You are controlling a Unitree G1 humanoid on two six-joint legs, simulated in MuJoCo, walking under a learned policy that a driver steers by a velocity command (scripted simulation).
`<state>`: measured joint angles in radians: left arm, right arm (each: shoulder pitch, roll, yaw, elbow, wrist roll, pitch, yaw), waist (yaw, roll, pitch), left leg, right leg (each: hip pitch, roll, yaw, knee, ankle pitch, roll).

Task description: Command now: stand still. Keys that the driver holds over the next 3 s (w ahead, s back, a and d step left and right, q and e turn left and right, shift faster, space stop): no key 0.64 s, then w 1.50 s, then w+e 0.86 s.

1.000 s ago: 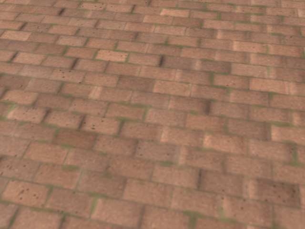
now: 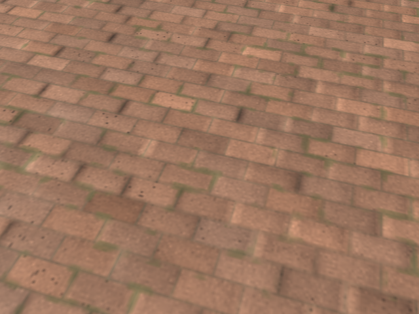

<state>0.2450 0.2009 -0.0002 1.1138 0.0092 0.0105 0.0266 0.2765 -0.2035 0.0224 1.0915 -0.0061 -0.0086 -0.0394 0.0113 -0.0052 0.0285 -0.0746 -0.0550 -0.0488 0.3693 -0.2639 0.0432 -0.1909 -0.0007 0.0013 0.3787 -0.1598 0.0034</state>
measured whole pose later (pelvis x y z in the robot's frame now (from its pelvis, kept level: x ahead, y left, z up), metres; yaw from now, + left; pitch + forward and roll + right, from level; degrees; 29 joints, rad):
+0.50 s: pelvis +0.01 +0.00 +0.00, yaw +0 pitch -1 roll +0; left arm 0.26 0.16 0.00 1.18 0.01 0.01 0.04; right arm 0.32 -0.15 0.02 1.14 -0.01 -0.01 -0.05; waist 0.01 0.00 0.03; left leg -0.07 -0.05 -0.04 0.38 -0.28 0.04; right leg -0.19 0.00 0.00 0.40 -0.18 0.01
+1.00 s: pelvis +0.09 -0.05 -0.02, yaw +0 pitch +0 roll +0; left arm 0.26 0.19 0.05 1.04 0.02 -0.07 0.00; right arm 0.48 -0.19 -0.04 1.15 -0.02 -0.05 -0.02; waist -0.01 0.05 0.01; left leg -0.12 0.00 -0.05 0.74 -0.47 0.06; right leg -0.27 0.03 -0.10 0.57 -0.27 -0.07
